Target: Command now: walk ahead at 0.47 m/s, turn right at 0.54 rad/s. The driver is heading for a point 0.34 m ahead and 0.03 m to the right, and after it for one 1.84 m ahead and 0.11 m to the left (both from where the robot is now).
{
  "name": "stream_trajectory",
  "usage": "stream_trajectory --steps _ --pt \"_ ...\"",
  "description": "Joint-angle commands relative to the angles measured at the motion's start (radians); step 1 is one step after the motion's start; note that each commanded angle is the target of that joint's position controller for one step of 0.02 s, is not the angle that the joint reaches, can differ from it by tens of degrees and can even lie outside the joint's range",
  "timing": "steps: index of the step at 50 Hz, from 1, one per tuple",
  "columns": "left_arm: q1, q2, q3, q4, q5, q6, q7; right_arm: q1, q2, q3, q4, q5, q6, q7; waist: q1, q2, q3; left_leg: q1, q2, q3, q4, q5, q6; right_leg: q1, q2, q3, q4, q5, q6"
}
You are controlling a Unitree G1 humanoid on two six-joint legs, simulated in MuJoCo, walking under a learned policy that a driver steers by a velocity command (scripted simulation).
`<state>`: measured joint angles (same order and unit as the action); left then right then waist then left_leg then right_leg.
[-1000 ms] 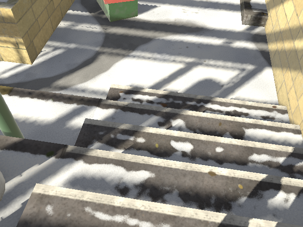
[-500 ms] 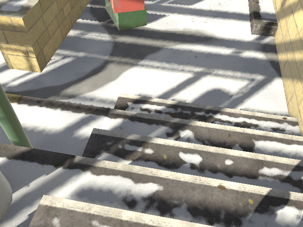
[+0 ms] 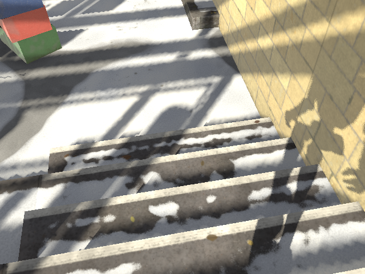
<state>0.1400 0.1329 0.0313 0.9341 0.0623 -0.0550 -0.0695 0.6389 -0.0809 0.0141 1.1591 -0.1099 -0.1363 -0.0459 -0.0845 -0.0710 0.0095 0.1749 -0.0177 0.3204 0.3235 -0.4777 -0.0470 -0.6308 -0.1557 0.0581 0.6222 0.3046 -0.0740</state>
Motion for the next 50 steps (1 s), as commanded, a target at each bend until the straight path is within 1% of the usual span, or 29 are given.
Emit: stream_trajectory --steps 1,7,9,10,11,12,13,14,17,18,19,20,21,22,23,25,27,29,37,39,40,41,42,43,45,46,47,48,50 --pt "-0.139 0.008 -0.024 -0.089 -0.003 0.001 -0.008 0.090 -0.078 0.003 -0.010 -0.007 0.020 0.008 -0.023 0.121 0.190 -0.258 0.226 -0.072 -0.069 0.401 0.188 0.071 0.006 -0.061 -0.094 0.118 -0.014" --pt "-0.111 0.058 -0.036 -0.034 0.029 0.002 0.014 0.148 -0.152 -0.021 0.006 0.014 0.057 -0.025 -0.054 0.023 0.189 0.017 0.272 -0.064 0.140 0.428 0.135 0.025 -0.004 -0.075 -0.327 -0.005 0.027" --pt "0.210 0.204 0.034 0.078 -0.022 -0.028 0.036 0.069 -0.219 -0.033 -0.034 -0.030 0.081 0.039 0.109 -0.039 0.005 -0.297 0.206 -0.007 0.446 0.477 0.088 0.669 0.127 -0.180 -0.182 0.032 0.024" --pt "0.439 0.335 0.085 0.125 -0.019 -0.025 0.024 0.188 -0.137 -0.007 -0.005 -0.052 0.080 0.082 0.155 -0.084 -0.185 -0.555 0.188 -0.036 0.733 0.254 0.021 1.124 0.062 -0.096 0.117 0.255 -0.083" --pt "0.689 0.418 0.101 0.195 -0.018 -0.020 0.006 0.351 -0.075 0.018 0.000 -0.039 0.063 0.129 0.164 -0.149 -0.539 -0.649 0.082 -0.119 1.163 -0.259 -0.046 1.515 -0.119 0.161 0.189 0.559 -0.286" --pt "0.785 0.352 0.094 0.250 -0.008 -0.017 -0.006 0.081 -0.173 -0.003 -0.116 0.028 0.034 0.145 0.304 -0.074 -0.550 -0.928 -0.003 -0.244 1.472 -0.326 -0.033 1.547 -0.207 0.471 -0.021 0.108 -0.376" --pt "0.696 0.274 0.083 0.249 -0.016 -0.024 0.011 -0.148 -0.188 -0.010 -0.154 0.066 0.010 0.128 0.333 0.009 -0.246 -1.123 0.050 -0.296 1.492 -0.252 0.007 1.278 -0.141 0.407 -0.138 -0.199 -0.280" --pt "0.560 0.215 0.059 0.208 -0.009 -0.032 0.010 -0.205 -0.221 -0.018 -0.167 0.067 -0.005 0.109 0.276 0.064 -0.114 -1.082 0.116 -0.357 1.441 -0.175 0.026 0.966 -0.124 0.368 -0.176 -0.216 -0.245" --pt "0.412 0.169 0.037 0.171 0.016 -0.044 0.000 -0.183 -0.150 -0.011 -0.190 0.068 0.021 0.078 0.086 0.045 0.030 -0.884 0.187 -0.409 1.319 -0.068 0.081 0.362 -0.178 0.340 -0.230 -0.284 -0.316" --pt "0.282 0.044 -0.013 0.119 0.010 -0.066 0.022 -0.151 -0.107 -0.002 -0.181 0.026 0.025 0.069 0.031 0.118 0.052 -0.799 0.239 -0.477 1.053 0.211 0.121 0.167 -0.137 0.298 -0.314 -0.424 -0.257" --pt "0.226 0.030 -0.024 0.084 -0.001 -0.083 0.025 -0.164 -0.070 0.005 -0.170 0.016 0.038 0.075 0.034 0.079 0.116 -0.735 0.244 -0.441 0.843 0.316 0.127 0.007 -0.112 0.200 -0.397 -0.412 -0.259" --pt "0.235 0.076 -0.017 0.082 -0.001 -0.087 0.028 -0.193 -0.080 0.006 -0.183 0.009 0.051 0.087 0.036 0.022 0.123 -0.735 0.224 -0.403 0.757 0.340 0.133 -0.010 -0.084 0.162 -0.394 -0.433 -0.265" --pt "0.182 0.285 0.047 0.086 -0.077 -0.052 0.057 -0.230 -0.157 -0.024 -0.223 0.081 0.100 0.057 -0.032 -0.095 0.042 -0.546 0.150 -0.321 0.722 0.345 0.063 -0.004 -0.030 0.072 -0.328 -0.066 -0.195" --pt "0.191 0.282 0.047 0.076 -0.060 -0.051 0.053 -0.157 -0.165 -0.024 -0.186 0.114 0.120 0.054 -0.044 -0.091 -0.030 -0.489 0.120 -0.300 0.806 0.458 0.050 0.010 -0.041 0.016 -0.280 0.045 -0.183" --pt "0.311 0.076 -0.017 0.086 0.066 -0.090 0.035 -0.182 -0.097 0.018 -0.202 -0.019 0.067 0.113 0.048 0.104 0.089 -0.741 0.209 -0.418 0.734 0.627 0.091 0.083 -0.055 0.036 -0.240 -0.259 -0.225" --pt "0.425 0.009 -0.042 0.142 0.056 -0.095 0.064 -0.323 -0.114 0.020 -0.241 -0.016 0.040 0.117 0.127 0.107 0.074 -0.936 0.232 -0.480 0.373 0.972 0.109 0.316 -0.042 0.021 -0.136 -0.454 -0.186" --pt "0.425 0.075 -0.055 0.152 0.074 -0.079 0.043 -0.415 -0.156 0.010 -0.277 0.023 0.048 0.127 0.116 0.041 0.079 -0.811 0.190 -0.428 0.406 1.041 0.120 0.211 -0.045 0.013 -0.140 -0.552 -0.199" --pt "0.453 0.068 -0.069 0.143 0.069 -0.071 0.041 -0.485 -0.206 -0.004 -0.305 0.011 0.063 0.118 0.137 0.067 0.125 -0.852 0.175 -0.401 0.382 0.966 0.120 0.258 -0.060 0.028 -0.115 -0.599 -0.191" --pt "0.519 0.157 -0.041 0.168 0.015 -0.030 0.080 -0.584 -0.213 -0.019 -0.301 0.012 0.054 0.097 0.193 0.090 0.165 -0.638 0.110 -0.244 0.023 0.703 0.119 0.523 -0.067 -0.026 0.163 -0.352 -0.076" --pt "0.460 0.209 -0.032 0.161 0.086 -0.012 0.014 -0.068 -0.329 -0.091 -0.131 0.044 0.025 0.084 -0.032 0.154 -0.017 0.008 0.062 -0.184 0.071 0.917 0.184 0.290 0.016 -0.148 0.605 -0.197 0.012" --pt "0.647 0.036 -0.058 0.177 0.062 -0.011 -0.031 0.162 -0.433 -0.114 -0.093 0.039 0.043 0.102 -0.020 0.408 -0.369 0.586 0.263 -0.435 0.375 1.465 0.453 -0.016 0.157 -0.212 1.146 -0.928 0.123" --pt "0.530 0.089 -0.055 0.093 0.028 -0.026 -0.062 0.239 -0.435 -0.121 -0.056 0.028 0.049 0.114 -0.094 0.293 -0.474 0.754 0.328 -0.635 0.378 1.541 0.512 -0.239 0.204 -0.096 1.376 -1.137 0.146" --pt "0.214 0.139 -0.038 -0.050 -0.015 -0.058 -0.048 0.220 -0.397 -0.123 -0.058 0.035 0.034 0.105 -0.185 0.217 -0.279 0.671 0.362 -0.761 0.260 1.098 0.503 -0.559 0.191 -0.068 1.339 -1.131 0.140" --pt "0.060 0.187 -0.027 -0.117 -0.026 -0.071 -0.009 0.056 -0.335 -0.104 -0.102 0.064 0.030 0.103 -0.138 0.097 -0.143 0.393 0.364 -0.748 0.162 0.708 0.437 -0.570 0.114 -0.040 1.210 -1.042 0.102" --pt "0.153 0.173 -0.023 -0.104 0.003 -0.068 0.058 -0.186 -0.260 -0.060 -0.171 0.027 0.033 0.116 0.044 0.059 0.027 -0.249 0.360 -0.754 0.052 0.487 0.472 -0.253 0.025 0.040 0.963 -0.873 0.046" --pt "0.206 0.106 -0.039 -0.079 0.039 -0.053 0.076 -0.272 -0.162 -0.022 -0.202 0.012 0.007 0.100 0.117 0.023 0.073 -0.475 0.297 -0.691 -0.005 0.388 0.422 -0.117 -0.044 0.119 0.649 -0.622 0.009" --pt "0.195 0.066 -0.050 -0.067 0.054 -0.040 0.075 -0.329 -0.151 -0.014 -0.237 0.042 -0.008 0.097 0.108 0.062 0.115 -0.645 0.244 -0.604 -0.071 0.378 0.422 -0.007 -0.038 0.068 0.457 -0.487 0.014" --pt "0.184 0.072 -0.049 -0.082 0.048 -0.028 0.068 -0.298 -0.202 -0.021 -0.233 0.069 -0.009 0.096 0.106 0.108 0.060 -0.664 0.207 -0.594 -0.066 0.323 0.422 0.064 0.013 0.005 0.409 -0.500 0.036" --pt "0.197 0.065 -0.067 -0.108 0.046 -0.018 0.050 -0.304 -0.236 -0.026 -0.252 0.044 -0.009 0.107 0.130 0.115 0.020 -0.816 0.152 -0.557 0.069 0.388 0.377 0.204 0.041 -0.024 0.407 -0.342 0.042"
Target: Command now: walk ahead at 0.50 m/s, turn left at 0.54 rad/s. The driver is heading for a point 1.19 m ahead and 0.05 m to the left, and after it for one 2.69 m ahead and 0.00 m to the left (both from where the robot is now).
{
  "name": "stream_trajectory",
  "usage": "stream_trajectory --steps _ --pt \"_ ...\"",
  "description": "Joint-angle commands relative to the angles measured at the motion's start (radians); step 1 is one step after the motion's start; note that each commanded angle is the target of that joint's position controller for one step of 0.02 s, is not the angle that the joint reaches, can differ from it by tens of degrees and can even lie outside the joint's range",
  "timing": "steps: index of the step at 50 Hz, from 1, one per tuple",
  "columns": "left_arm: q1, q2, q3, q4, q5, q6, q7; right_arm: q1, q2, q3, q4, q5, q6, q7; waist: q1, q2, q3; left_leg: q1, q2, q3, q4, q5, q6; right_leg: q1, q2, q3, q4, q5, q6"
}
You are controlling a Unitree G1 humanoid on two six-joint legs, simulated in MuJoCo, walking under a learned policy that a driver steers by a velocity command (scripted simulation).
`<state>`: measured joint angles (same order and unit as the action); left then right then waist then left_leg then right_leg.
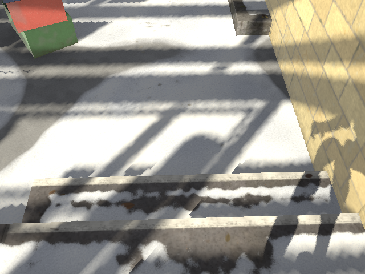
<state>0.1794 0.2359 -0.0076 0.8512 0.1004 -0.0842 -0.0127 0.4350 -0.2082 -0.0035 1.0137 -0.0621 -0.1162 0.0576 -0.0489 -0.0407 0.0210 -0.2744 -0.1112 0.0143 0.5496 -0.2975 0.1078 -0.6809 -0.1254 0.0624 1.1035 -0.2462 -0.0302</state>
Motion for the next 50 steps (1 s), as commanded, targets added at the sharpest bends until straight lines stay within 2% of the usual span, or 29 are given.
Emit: stream_trajectory --steps 1,2,4,7,10,11,12,13,14,15,16,17,19,20,22,26,30,34,36,38,39,40,41,42,43,44,46,48,50 --pt "0.188 -0.026 -0.032 -0.025 0.008 0.007 -0.018 -0.126 -0.147 -0.014 -0.131 -0.035 -0.033 0.010 0.102 0.054 -0.009 -0.461 0.199 -0.205 -0.084 0.262 0.210 0.354 0.048 -0.076 -0.058 0.270 0.010" --pt "0.093 -0.007 -0.037 -0.048 0.013 0.000 -0.028 -0.054 -0.104 -0.008 -0.120 -0.043 -0.044 -0.008 0.023 0.030 -0.008 -0.249 0.193 -0.269 0.010 0.155 0.201 0.127 0.008 0.056 -0.199 0.525 0.030" --pt "-0.073 0.032 -0.043 -0.087 0.005 -0.004 -0.027 0.101 -0.048 0.004 -0.083 -0.008 -0.037 -0.042 -0.087 -0.019 0.016 -0.063 0.173 -0.308 0.173 -0.089 0.158 -0.036 0.005 0.066 -0.590 0.720 0.055" --pt "-0.097 0.049 -0.039 -0.131 -0.022 0.022 -0.030 0.111 -0.125 0.004 -0.101 -0.033 -0.002 -0.009 -0.040 0.077 0.060 -0.388 0.146 -0.364 0.202 -0.248 0.151 0.329 0.062 -0.053 -0.582 0.650 0.059" --pt "-0.008 0.092 -0.018 -0.103 -0.018 0.014 -0.023 0.109 -0.134 0.005 -0.114 0.002 0.014 -0.012 0.005 0.060 0.102 -0.265 0.127 -0.460 0.374 -0.308 0.109 0.462 0.058 -0.040 -0.842 0.622 0.034" --pt "0.094 0.137 0.008 -0.063 -0.038 0.007 -0.014 0.083 -0.155 0.004 -0.117 -0.004 0.030 -0.005 0.057 0.056 0.074 -0.275 0.115 -0.463 0.501 -0.279 0.079 0.603 0.045 -0.064 -0.856 0.621 0.006" --pt "0.291 0.222 0.058 -0.011 -0.060 -0.010 -0.013 0.056 -0.157 0.005 -0.133 -0.028 0.026 0.020 0.157 0.037 -0.022 -0.360 0.089 -0.411 0.711 -0.090 0.013 0.847 0.003 -0.078 -0.720 0.582 -0.066" --pt "0.461 0.275 0.080 0.025 -0.039 -0.020 -0.032 0.258 0.031 0.034 -0.104 -0.009 0.010 0.037 0.119 -0.215 -0.335 -0.590 -0.031 -0.224 1.208 -0.432 -0.087 1.284 -0.204 0.079 -0.346 1.133 -0.310" --pt "0.479 0.286 0.077 0.000 -0.011 -0.006 -0.066 0.377 0.023 0.036 -0.103 0.027 0.010 0.046 0.112 -0.207 -0.446 -0.836 -0.056 -0.185 1.584 -0.543 -0.099 1.368 -0.364 0.348 -0.408 1.090 -0.436" --pt "0.404 0.279 0.077 -0.005 -0.001 0.011 -0.079 0.214 -0.048 0.023 -0.181 0.030 0.015 0.044 0.150 -0.152 -0.272 -1.097 -0.004 -0.184 1.695 -0.438 -0.116 1.225 -0.439 0.535 -0.548 0.596 -0.434" --pt "0.308 0.179 0.052 -0.014 -0.019 -0.001 -0.073 0.030 -0.077 0.015 -0.213 0.019 0.017 0.012 0.140 -0.048 -0.082 -1.190 0.082 -0.149 1.636 -0.246 -0.105 0.963 -0.374 0.465 -0.660 0.058 -0.342" --pt "0.209 0.033 0.004 -0.033 0.002 -0.010 -0.071 0.046 -0.042 0.031 -0.189 0.006 0.029 -0.009 0.064 0.101 -0.025 -1.008 0.164 -0.217 1.372 0.014 -0.067 0.705 -0.291 0.302 -0.722 -0.078 -0.254" --pt "0.167 -0.068 -0.023 -0.010 -0.001 -0.032 -0.035 0.034 0.015 0.048 -0.184 -0.008 0.049 -0.003 -0.025 0.056 0.090 -0.765 0.285 -0.203 1.142 0.181 -0.040 0.321 -0.248 0.210 -0.830 0.043 -0.243" --pt "0.157 -0.063 -0.021 0.010 -0.022 -0.058 -0.009 0.035 0.029 0.054 -0.176 -0.036 0.053 0.013 -0.022 0.025 0.090 -0.711 0.289 -0.162 0.923 0.256 -0.029 0.277 -0.154 0.106 -0.840 0.031 -0.214" --pt "0.233 -0.015 -0.020 0.054 -0.028 -0.099 0.025 -0.112 -0.047 0.018 -0.187 -0.019 0.034 0.029 0.082 -0.030 0.037 -0.539 0.249 -0.066 0.536 0.452 -0.047 0.267 -0.088 -0.036 -0.879 0.094 -0.227" --pt "0.345 0.124 0.016 0.155 0.008 -0.064 -0.021 -0.165 -0.022 0.014 -0.221 -0.016 0.035 0.036 0.040 0.008 0.020 -0.581 0.217 -0.139 0.445 0.449 -0.060 0.518 -0.203 0.025 -0.792 0.572 -0.273" --pt "0.418 0.026 -0.004 0.198 0.006 -0.059 -0.017 -0.241 -0.041 0.006 -0.254 -0.042 0.055 0.034 0.075 0.007 0.041 -0.631 0.203 -0.081 0.478 0.362 -0.040 0.629 -0.168 -0.017 -0.720 0.486 -0.248" --pt "0.509 0.038 0.002 0.231 -0.003 -0.053 0.006 -0.366 -0.038 0.002 -0.311 -0.024 0.048 0.030 0.121 -0.019 0.061 -0.580 0.184 -0.001 0.432 0.188 -0.039 0.699 -0.173 -0.020 -0.674 0.484 -0.230" --pt "0.416 0.088 0.018 0.188 -0.011 -0.051 0.008 -0.350 -0.070 -0.014 -0.326 -0.024 0.037 0.024 0.073 -0.041 0.031 -0.312 0.126 0.081 0.375 0.085 -0.026 0.569 -0.141 -0.086 -0.611 0.640 -0.198" --pt "0.290 0.206 0.061 0.143 -0.009 -0.048 -0.031 -0.077 -0.152 -0.067 -0.237 -0.002 0.012 0.011 -0.073 -0.019 -0.039 0.267 0.016 0.175 0.261 0.161 -0.003 0.263 -0.061 -0.202 -0.331 0.742 -0.155" --pt "0.235 0.204 0.076 0.101 -0.008 -0.051 -0.058 0.130 -0.236 -0.103 -0.169 -0.007 0.001 -0.019 -0.152 0.114 -0.151 0.600 0.088 0.058 0.188 0.325 0.098 0.010 0.035 -0.239 0.031 0.467 -0.087" --pt "0.296 0.015 0.030 0.070 -0.003 -0.058 -0.089 0.302 -0.255 -0.086 -0.124 -0.016 -0.004 -0.034 -0.158 0.298 -0.372 0.833 0.388 -0.438 0.016 0.455 0.354 -0.178 0.170 -0.139 0.382 -0.452 -0.033" --pt "0.099 0.013 0.028 -0.024 -0.065 -0.062 -0.094 0.348 -0.195 -0.075 -0.089 -0.041 -0.029 -0.032 -0.211 0.136 -0.147 0.654 0.459 -0.585 -0.097 0.484 0.344 -0.343 0.189 0.051 0.379 -0.414 -0.076" --pt "0.166 0.078 0.079 0.020 -0.135 -0.026 -0.019 0.181 -0.245 -0.093 -0.054 0.093 0.028 -0.066 -0.060 0.132 0.030 0.511 0.494 -0.514 -0.051 0.602 0.222 -0.401 0.100 0.019 0.330 -0.305 -0.040" --pt "0.186 0.062 0.069 0.036 -0.108 -0.002 0.005 0.065 -0.176 -0.077 -0.102 0.097 0.053 -0.069 -0.016 0.011 0.071 0.274 0.488 -0.457 -0.066 0.498 0.165 -0.256 0.062 0.040 0.214 -0.250 -0.021" --pt "0.071 -0.012 0.045 -0.031 -0.006 -0.010 -0.018 0.029 0.023 -0.002 -0.105 0.005 0.009 -0.033 -0.009 0.032 0.011 0.099 0.471 -0.390 -0.028 0.258 0.233 -0.223 0.034 0.053 0.255 -0.184 -0.054" --pt "0.241 -0.111 0.012 0.041 0.065 0.008 -0.038 -0.114 0.088 0.026 -0.170 -0.023 0.004 -0.046 0.091 0.047 0.047 -0.263 0.294 -0.097 -0.030 0.020 0.137 0.061 0.023 0.018 -0.062 0.306 -0.104" --pt "0.248 -0.075 0.022 0.059 0.022 -0.017 -0.054 -0.195 0.039 0.031 -0.203 -0.049 -0.024 -0.075 0.099 0.063 -0.022 -0.472 0.210 0.054 0.043 -0.113 0.050 0.343 0.050 -0.049 -0.290 0.737 -0.072" --pt "0.148 0.013 0.044 0.029 -0.020 -0.028 -0.062 -0.070 -0.027 0.027 -0.140 -0.051 -0.028 -0.066 0.075 0.083 0.029 -0.571 0.229 0.074 0.067 -0.202 0.034 0.493 0.098 -0.106 -0.304 0.727 -0.004"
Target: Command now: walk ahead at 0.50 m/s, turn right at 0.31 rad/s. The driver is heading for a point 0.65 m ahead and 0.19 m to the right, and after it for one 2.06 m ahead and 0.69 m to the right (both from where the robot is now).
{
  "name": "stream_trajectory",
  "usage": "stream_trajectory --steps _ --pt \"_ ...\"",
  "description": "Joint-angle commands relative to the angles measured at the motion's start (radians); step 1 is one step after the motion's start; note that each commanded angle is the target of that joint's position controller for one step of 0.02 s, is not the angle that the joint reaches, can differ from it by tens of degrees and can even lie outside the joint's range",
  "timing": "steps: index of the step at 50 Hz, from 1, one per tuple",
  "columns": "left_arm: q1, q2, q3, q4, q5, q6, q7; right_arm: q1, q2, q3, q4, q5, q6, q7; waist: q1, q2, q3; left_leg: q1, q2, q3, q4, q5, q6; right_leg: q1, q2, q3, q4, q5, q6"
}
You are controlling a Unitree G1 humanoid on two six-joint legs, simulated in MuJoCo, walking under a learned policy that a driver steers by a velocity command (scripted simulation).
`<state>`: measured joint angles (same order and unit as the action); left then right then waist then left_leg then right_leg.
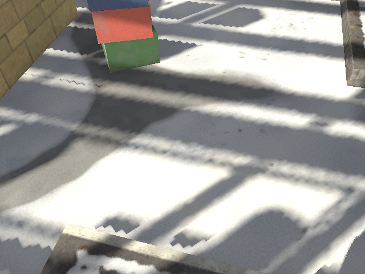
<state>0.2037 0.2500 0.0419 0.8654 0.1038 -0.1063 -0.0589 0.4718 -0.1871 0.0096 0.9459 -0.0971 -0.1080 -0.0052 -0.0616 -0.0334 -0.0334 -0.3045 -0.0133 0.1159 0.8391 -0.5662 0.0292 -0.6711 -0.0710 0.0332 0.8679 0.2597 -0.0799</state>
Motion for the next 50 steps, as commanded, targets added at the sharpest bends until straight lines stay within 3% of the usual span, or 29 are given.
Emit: stream_trajectory --steps 1,4,6,7,8,9,10,11,12,14,16,18,19,22,25,28,29,30,31,32,33,34,35,37,38,39,41,44,50 --pt "0.057 0.024 -0.001 -0.014 -0.023 0.003 -0.014 -0.059 -0.074 0.012 -0.052 -0.010 -0.036 0.007 0.072 0.087 0.126 -0.482 0.165 -0.064 -0.194 0.031 0.119 0.453 0.038 -0.073 -0.113 0.131 0.056" --pt "-0.125 0.026 -0.021 -0.085 0.013 0.029 0.007 0.076 -0.115 0.012 0.022 0.030 -0.020 0.024 0.006 0.065 0.222 -0.151 0.310 -0.238 -0.129 0.052 0.139 0.252 -0.017 -0.020 -0.340 -0.061 0.020" --pt "-0.047 0.037 -0.016 -0.057 0.001 0.027 0.023 0.070 -0.154 0.000 0.047 0.028 0.009 0.033 0.037 0.028 0.213 -0.060 0.299 -0.229 0.005 0.179 0.121 0.382 -0.006 -0.061 -0.504 -0.049 -0.010" --pt "0.178 0.081 0.013 0.020 -0.014 0.013 0.025 0.030 -0.191 -0.006 0.027 -0.010 0.018 0.057 0.135 0.008 0.129 -0.168 0.234 -0.120 0.197 0.379 0.109 0.703 0.091 -0.195 -0.412 0.047 -0.011" --pt "0.388 0.191 0.061 0.084 -0.017 0.005 0.023 -0.009 -0.179 -0.009 0.043 -0.018 0.023 0.083 0.247 -0.109 0.075 -0.260 0.169 -0.059 0.549 0.414 0.039 0.900 0.057 -0.121 -0.506 0.070 -0.101" --pt "0.503 0.272 0.076 0.120 -0.023 0.015 0.019 0.183 -0.025 0.021 0.047 -0.008 0.022 0.115 0.171 -0.277 -0.251 -0.465 0.035 -0.015 1.004 -0.176 -0.057 1.319 -0.174 0.182 -0.199 0.632 -0.361" --pt "0.593 0.241 0.081 0.142 -0.015 0.014 0.015 0.034 -0.061 0.017 -0.026 0.030 0.012 0.125 0.270 -0.098 -0.231 -0.708 0.006 -0.113 1.111 -0.221 -0.075 1.402 -0.215 0.359 -0.248 0.577 -0.387" --pt "0.516 0.236 0.085 0.125 -0.034 -0.005 0.015 -0.200 -0.114 0.005 -0.158 0.058 -0.023 0.105 0.317 -0.079 -0.059 -1.014 0.024 -0.181 1.050 -0.162 -0.092 1.310 -0.276 0.528 -0.353 -0.014 -0.385" --pt "0.386 0.138 0.045 0.115 -0.032 -0.009 0.013 -0.248 -0.136 -0.009 -0.173 0.058 -0.030 0.070 0.240 0.076 0.030 -1.020 0.105 -0.273 0.878 0.055 -0.064 1.090 -0.296 0.561 -0.421 -0.358 -0.312" --pt "0.107 -0.038 -0.031 0.034 -0.009 -0.021 -0.003 -0.183 -0.135 -0.014 -0.111 0.002 -0.013 0.017 0.063 0.106 0.156 -0.656 0.220 -0.318 0.393 0.380 -0.030 0.457 -0.234 0.423 -0.541 -0.391 -0.330" --pt "0.089 0.004 -0.030 0.034 -0.059 -0.027 -0.003 -0.189 -0.046 0.012 -0.110 -0.022 0.026 0.002 0.045 0.018 0.118 -0.431 0.195 -0.219 0.230 0.418 -0.037 0.216 -0.138 0.365 -0.575 -0.502 -0.340" --pt "0.108 0.056 -0.026 0.026 -0.033 -0.032 -0.006 -0.166 0.007 0.039 -0.128 -0.017 0.032 0.027 0.027 0.067 0.047 -0.128 0.136 -0.129 0.222 0.617 -0.030 -0.016 -0.025 0.236 -0.429 -0.356 -0.269" --pt "0.118 0.039 -0.029 0.032 -0.008 -0.046 0.001 -0.207 -0.003 0.045 -0.136 -0.011 0.026 0.035 0.056 0.077 0.055 -0.215 0.161 -0.235 0.120 0.832 -0.040 0.054 -0.007 0.258 -0.345 -0.370 -0.242" --pt "0.319 0.001 -0.041 0.065 -0.045 -0.040 0.041 -0.393 -0.088 0.037 -0.185 -0.015 0.025 0.045 0.192 0.082 0.062 -0.389 0.122 -0.192 -0.309 1.045 -0.062 0.272 0.063 0.265 -0.138 -0.671 -0.184" --pt "0.327 0.074 -0.039 0.053 -0.013 -0.017 -0.004 -0.433 -0.091 0.036 -0.243 0.005 0.048 0.051 0.145 -0.002 0.130 -0.051 0.079 -0.129 -0.288 0.902 -0.065 -0.006 0.050 0.375 -0.132 -0.851 -0.202" --pt "0.339 0.083 -0.031 0.058 -0.056 -0.003 -0.001 -0.392 -0.127 0.023 -0.225 0.011 0.045 0.049 0.131 0.007 0.169 0.003 0.081 -0.149 -0.577 0.858 -0.039 0.209 0.065 0.478 0.045 -0.835 -0.167" --pt "0.318 0.103 -0.028 0.052 -0.058 0.010 -0.005 -0.290 -0.174 -0.004 -0.188 0.031 0.034 0.042 0.076 0.021 0.135 0.145 0.088 -0.106 -0.616 0.884 -0.004 0.211 0.085 0.465 0.162 -0.755 -0.136" --pt "0.292 0.089 -0.036 0.040 -0.021 0.013 -0.025 -0.072 -0.251 -0.050 -0.114 0.043 0.009 0.039 -0.018 0.028 0.045 0.452 0.135 -0.108 -0.427 0.919 0.062 0.075 0.115 0.404 0.393 -0.632 -0.056" --pt "0.450 -0.074 -0.066 0.074 -0.040 0.001 -0.044 0.174 -0.270 -0.071 -0.062 0.026 -0.005 0.054 -0.038 0.222 -0.245 0.894 0.316 -0.242 -0.079 1.376 0.279 -0.183 0.228 0.236 0.860 -0.924 0.047" --pt "0.590 -0.104 -0.068 0.069 -0.068 0.004 -0.051 0.176 -0.318 -0.076 -0.094 0.007 0.005 0.088 0.015 0.299 -0.399 0.992 0.500 -0.485 -0.129 1.420 0.406 -0.390 0.254 0.148 1.212 -1.060 0.052" --pt "0.431 -0.026 -0.056 -0.015 -0.063 0.016 -0.050 0.093 -0.325 -0.080 -0.101 0.002 0.030 0.097 -0.027 0.250 -0.232 0.859 0.549 -0.707 -0.297 0.846 0.414 -0.641 0.211 0.136 1.320 -0.976 0.075" --pt "0.270 0.005 -0.046 -0.027 -0.050 0.020 -0.019 -0.032 -0.196 -0.049 -0.124 0.015 0.030 0.087 -0.021 0.094 -0.023 0.582 0.485 -0.591 -0.407 0.271 0.305 -0.718 0.112 0.110 1.222 -0.774 0.063" --pt "0.261 -0.017 -0.057 -0.003 -0.051 0.020 0.002 -0.110 -0.088 -0.013 -0.140 0.003 0.025 0.086 0.040 -0.009 0.067 0.315 0.407 -0.464 -0.473 0.185 0.224 -0.592 0.055 0.146 1.075 -0.550 0.030" --pt "0.262 -0.059 -0.071 0.000 -0.036 0.017 0.005 -0.179 0.025 0.019 -0.131 0.001 -0.012 0.048 0.148 0.022 0.143 -0.049 0.349 -0.365 -0.563 0.324 0.182 -0.330 -0.092 0.148 0.696 -0.289 0.000" --pt "0.230 -0.091 -0.081 0.001 -0.020 0.018 -0.011 -0.199 -0.008 0.008 -0.115 0.019 -0.036 0.030 0.140 0.077 0.142 -0.108 0.290 -0.286 -0.592 0.347 0.169 -0.264 -0.086 0.107 0.612 -0.271 0.001" --pt "0.195 -0.046 -0.066 0.000 -0.032 0.012 -0.022 -0.173 -0.016 0.004 -0.102 0.025 -0.061 0.007 0.091 0.051 0.109 -0.127 0.256 -0.197 -0.618 0.370 0.183 -0.186 -0.060 0.075 0.370 -0.162 0.011" --pt "0.070 0.006 -0.039 -0.018 -0.039 0.003 -0.032 -0.018 -0.066 0.005 -0.006 0.009 -0.072 -0.004 0.047 0.106 0.093 0.006 0.314 -0.194 -0.631 0.569 0.202 -0.187 -0.062 0.085 0.224 -0.107 0.023" --pt "0.099 -0.040 -0.039 -0.011 -0.033 0.008 -0.038 0.026 -0.148 -0.020 0.043 -0.023 -0.049 0.019 0.090 0.056 0.059 0.200 0.342 -0.130 -0.533 0.937 0.196 -0.226 -0.036 0.123 0.216 -0.080 0.012" --pt "-0.107 -0.031 -0.035 -0.070 -0.040 0.022 -0.037 0.262 -0.015 0.018 0.174 -0.028 -0.046 -0.016 -0.015 0.067 0.136 0.581 0.318 -0.061 -0.481 0.753 0.122 -0.497 -0.032 0.168 -0.020 0.081 0.009"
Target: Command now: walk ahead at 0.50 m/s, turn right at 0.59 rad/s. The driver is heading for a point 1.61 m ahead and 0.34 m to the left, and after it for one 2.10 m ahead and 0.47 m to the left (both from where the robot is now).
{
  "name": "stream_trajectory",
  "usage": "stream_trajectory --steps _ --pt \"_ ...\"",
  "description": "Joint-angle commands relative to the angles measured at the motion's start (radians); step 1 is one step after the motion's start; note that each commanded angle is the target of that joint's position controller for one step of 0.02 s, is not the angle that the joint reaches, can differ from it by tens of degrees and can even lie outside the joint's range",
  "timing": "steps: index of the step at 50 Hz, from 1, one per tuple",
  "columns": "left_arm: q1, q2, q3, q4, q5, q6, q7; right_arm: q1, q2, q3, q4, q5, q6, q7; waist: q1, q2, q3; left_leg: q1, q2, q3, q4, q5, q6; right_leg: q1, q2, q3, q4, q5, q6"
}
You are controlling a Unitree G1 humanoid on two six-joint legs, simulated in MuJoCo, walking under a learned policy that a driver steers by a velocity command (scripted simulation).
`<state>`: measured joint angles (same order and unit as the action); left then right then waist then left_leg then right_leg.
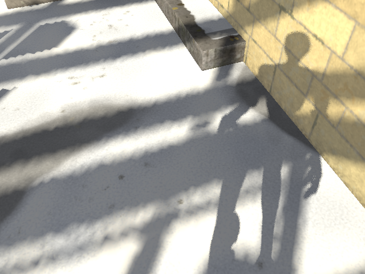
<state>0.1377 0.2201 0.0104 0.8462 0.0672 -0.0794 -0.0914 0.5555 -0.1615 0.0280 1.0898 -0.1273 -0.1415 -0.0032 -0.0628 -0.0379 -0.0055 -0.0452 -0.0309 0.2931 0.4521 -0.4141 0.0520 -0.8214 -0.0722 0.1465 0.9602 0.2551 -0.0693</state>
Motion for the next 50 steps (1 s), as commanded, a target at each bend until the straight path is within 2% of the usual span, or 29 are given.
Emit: stream_trajectory --steps 1,4,7,9,13,14,15,16,17,18,19,20,21,22,23,24,25,27,31,36,38,39,40,41,42,43,44,46,50 --pt "-0.090 -0.006 -0.005 -0.060 -0.010 -0.004 -0.012 0.222 -0.033 0.007 0.046 0.010 -0.013 -0.024 -0.034 0.088 0.128 0.317 0.329 -0.220 -0.096 0.603 0.094 -0.334 -0.035 0.011 -0.131 0.114 0.002" --pt "-0.188 -0.003 -0.011 -0.093 -0.018 -0.012 -0.033 0.178 -0.001 0.026 0.033 0.005 -0.015 -0.021 -0.020 0.059 0.182 0.140 0.272 -0.111 -0.126 0.555 0.054 -0.132 -0.063 -0.055 -0.265 0.232 -0.006" --pt "-0.244 0.008 -0.009 -0.128 0.000 -0.001 -0.030 0.152 -0.086 0.001 0.024 0.022 -0.004 -0.003 -0.025 0.089 0.203 -0.081 0.226 -0.056 -0.140 0.436 0.071 0.226 -0.004 -0.153 -0.284 0.170 -0.008" --pt "-0.296 0.033 -0.006 -0.140 0.013 0.016 -0.018 0.174 -0.108 -0.017 0.057 0.045 0.012 0.000 -0.044 0.079 0.254 0.088 0.255 -0.116 -0.101 0.444 0.092 0.123 -0.012 -0.139 -0.425 0.008 0.002" --pt "-0.344 -0.040 -0.042 -0.085 0.034 0.047 -0.002 0.298 -0.080 -0.030 0.122 0.050 0.056 -0.010 -0.106 0.035 0.245 0.327 0.290 -0.212 0.002 0.559 0.145 0.093 -0.042 -0.128 -0.683 -0.036 0.031" --pt "-0.376 0.098 0.019 -0.100 -0.182 0.017 0.003 0.107 -0.177 -0.081 0.070 0.191 0.103 -0.030 -0.045 0.006 0.345 0.143 0.302 -0.244 0.253 0.700 0.075 0.180 0.012 -0.156 -0.683 -0.053 -0.006" --pt "-0.188 0.115 0.026 -0.034 -0.183 0.006 0.009 0.112 -0.174 -0.077 0.059 0.180 0.108 -0.031 0.024 -0.001 0.157 0.057 0.284 -0.240 0.465 0.735 0.068 0.480 0.028 -0.163 -0.687 0.093 -0.022" --pt "0.036 0.142 0.045 0.047 -0.142 0.007 0.023 0.086 -0.146 -0.076 0.053 0.171 0.098 -0.025 0.119 0.040 0.014 -0.149 0.218 -0.227 0.719 0.560 0.036 0.838 -0.001 -0.153 -0.637 0.245 -0.039" --pt "0.267 0.185 0.062 0.134 -0.103 0.014 0.040 0.063 -0.069 -0.075 0.051 0.166 0.081 -0.021 0.188 -0.097 -0.191 -0.489 0.076 -0.199 1.168 -0.242 -0.051 1.288 -0.175 -0.034 -0.458 0.722 -0.097" --pt "0.358 0.248 0.063 0.144 -0.060 0.011 0.051 0.183 -0.019 -0.061 0.042 0.191 0.038 -0.005 0.203 -0.230 -0.469 -0.725 0.055 -0.434 1.464 -0.464 -0.053 1.620 -0.343 0.051 -0.126 1.104 -0.186" --pt "0.391 0.240 0.074 0.155 -0.069 0.018 0.049 0.142 -0.094 -0.080 -0.004 0.220 0.002 0.011 0.246 -0.212 -0.608 -0.825 0.076 -0.523 1.444 -0.390 -0.066 1.655 -0.394 0.172 -0.200 0.842 -0.296" --pt "0.373 0.243 0.086 0.180 -0.071 0.029 0.054 0.023 -0.078 -0.080 -0.080 0.232 0.006 0.004 0.213 -0.143 -0.555 -0.928 0.127 -0.464 1.363 -0.358 -0.080 1.553 -0.391 0.218 -0.347 0.349 -0.300" --pt "0.303 0.189 0.079 0.186 -0.077 0.031 0.065 -0.055 -0.057 -0.077 -0.109 0.228 0.028 -0.017 0.173 -0.033 -0.463 -0.965 0.167 -0.378 1.397 -0.304 -0.095 1.372 -0.388 0.245 -0.443 0.092 -0.280" --pt "0.188 0.137 0.063 0.146 -0.075 0.026 0.069 -0.070 -0.047 -0.077 -0.113 0.208 0.053 -0.036 0.123 0.098 -0.326 -0.913 0.177 -0.338 1.407 -0.173 -0.092 1.089 -0.392 0.229 -0.531 -0.045 -0.276" --pt "0.053 0.101 0.049 0.124 -0.070 0.006 0.066 -0.059 -0.030 -0.090 -0.112 0.193 0.079 -0.051 0.046 0.134 -0.235 -0.797 0.207 -0.379 1.256 0.025 -0.065 0.808 -0.401 0.194 -0.587 -0.136 -0.227" --pt "-0.035 0.083 0.044 0.115 -0.063 0.000 0.062 -0.068 -0.002 -0.089 -0.124 0.175 0.101 -0.058 0.001 0.094 -0.139 -0.727 0.214 -0.385 1.223 0.061 -0.049 0.608 -0.387 0.159 -0.614 -0.153 -0.190" --pt "-0.093 0.062 0.035 0.112 -0.056 -0.002 0.066 -0.106 0.026 -0.091 -0.145 0.180 0.116 -0.061 -0.028 0.035 -0.005 -0.663 0.217 -0.402 1.051 0.108 -0.052 0.401 -0.322 0.021 -0.679 -0.186 -0.132" --pt "-0.082 0.076 0.041 0.127 -0.050 -0.009 0.091 -0.181 -0.005 -0.105 -0.190 0.173 0.109 -0.061 -0.026 -0.077 0.060 -0.619 0.206 -0.402 0.821 0.206 -0.059 0.343 -0.252 -0.099 -0.743 -0.182 -0.109" --pt "-0.009 0.134 0.064 0.139 -0.067 -0.017 0.139 -0.355 -0.061 -0.112 -0.250 0.149 0.093 -0.008 0.011 -0.059 0.023 -0.556 0.178 -0.341 0.435 0.479 -0.032 0.486 -0.202 -0.227 -0.737 -0.175 -0.087" --pt "0.073 0.200 0.103 0.156 -0.106 0.002 0.141 -0.533 -0.116 -0.120 -0.341 0.144 0.115 0.031 0.049 -0.004 0.086 -0.592 0.145 -0.280 0.294 0.298 0.049 0.712 -0.258 -0.274 -0.687 -0.172 -0.035" --pt "0.067 0.230 0.113 0.150 -0.107 0.015 0.135 -0.453 -0.152 -0.141 -0.338 0.134 0.116 0.039 -0.010 0.014 0.019 -0.417 0.062 -0.192 0.240 0.218 0.092 0.734 -0.225 -0.342 -0.474 0.080 0.002" --pt "0.076 0.211 0.105 0.143 -0.097 0.022 0.132 -0.301 -0.199 -0.171 -0.285 0.139 0.117 0.038 -0.072 0.059 -0.066 -0.208 -0.013 -0.155 0.216 0.240 0.123 0.682 -0.172 -0.377 -0.240 0.139 0.029" --pt "0.096 0.160 0.089 0.106 -0.061 0.018 0.133 -0.168 -0.324 -0.208 -0.258 0.152 0.115 0.027 -0.087 0.275 -0.112 0.044 0.146 -0.472 0.145 0.342 0.209 0.391 -0.080 -0.400 0.163 -0.170 0.088" --pt "0.129 0.067 0.058 0.048 -0.066 -0.024 0.112 -0.142 -0.384 -0.204 -0.279 0.150 0.102 0.033 -0.018 0.466 -0.301 0.345 0.337 -1.057 -0.129 0.065 0.384 0.051 0.119 -0.195 0.475 -0.794 0.115" --pt "0.003 0.147 0.077 0.033 -0.104 -0.063 0.098 -0.103 -0.317 -0.181 -0.285 0.136 0.092 0.034 -0.076 0.294 -0.301 0.390 0.358 -1.118 -0.218 -0.014 0.335 -0.094 0.089 -0.068 0.532 -0.770 0.074" --pt "-0.056 0.150 0.079 0.023 -0.116 -0.075 0.095 -0.146 -0.279 -0.170 -0.288 0.127 0.082 0.027 -0.066 0.234 -0.213 0.323 0.341 -0.998 -0.179 0.051 0.285 -0.171 0.053 -0.069 0.501 -0.697 0.039" --pt "-0.068 0.137 0.080 0.034 -0.093 -0.076 0.107 -0.252 -0.248 -0.159 -0.314 0.132 0.077 0.023 -0.015 0.105 -0.136 0.145 0.304 -0.864 -0.158 0.210 0.247 -0.099 0.004 -0.062 0.388 -0.617 0.028" --pt "-0.018 0.154 0.100 0.048 -0.073 -0.041 0.119 -0.378 -0.198 -0.146 -0.344 0.132 0.072 0.019 0.079 0.091 -0.125 -0.111 0.236 -0.698 -0.163 0.386 0.194 0.132 -0.053 -0.056 0.221 -0.551 0.030" --pt "-0.117 0.096 0.096 0.000 -0.057 -0.006 0.125 -0.299 -0.227 -0.154 -0.320 0.156 0.057 -0.004 0.070 0.065 -0.088 -0.180 0.190 -0.601 -0.208 0.473 0.187 0.162 -0.003 -0.083 -0.033 -0.392 0.067"
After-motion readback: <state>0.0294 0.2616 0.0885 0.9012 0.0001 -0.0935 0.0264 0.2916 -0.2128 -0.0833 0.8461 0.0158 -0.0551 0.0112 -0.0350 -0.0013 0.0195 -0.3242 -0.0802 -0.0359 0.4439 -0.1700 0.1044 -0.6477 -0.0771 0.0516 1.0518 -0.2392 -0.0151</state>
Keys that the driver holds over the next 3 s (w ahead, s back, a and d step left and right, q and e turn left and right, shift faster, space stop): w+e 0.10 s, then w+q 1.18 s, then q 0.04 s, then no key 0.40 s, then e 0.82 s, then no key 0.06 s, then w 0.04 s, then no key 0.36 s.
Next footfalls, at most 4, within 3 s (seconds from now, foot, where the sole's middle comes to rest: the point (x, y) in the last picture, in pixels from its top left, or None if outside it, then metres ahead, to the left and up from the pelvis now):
0.34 right None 0.38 -0.20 -0.91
0.78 left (157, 260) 0.64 0.10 -0.91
1.32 right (170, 189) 0.99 0.03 -0.91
1.72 left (117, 206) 0.91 0.28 -0.91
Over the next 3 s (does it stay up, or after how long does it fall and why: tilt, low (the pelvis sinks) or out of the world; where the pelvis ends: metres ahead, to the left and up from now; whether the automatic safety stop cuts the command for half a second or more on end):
stays up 0.96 0.12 -0.13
